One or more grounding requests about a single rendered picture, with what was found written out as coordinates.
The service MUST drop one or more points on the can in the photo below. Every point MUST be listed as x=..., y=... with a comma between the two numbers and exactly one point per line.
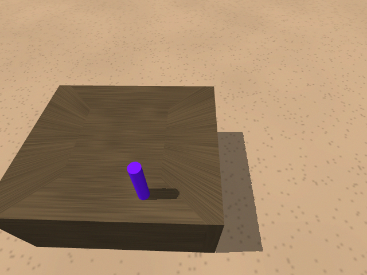
x=138, y=179

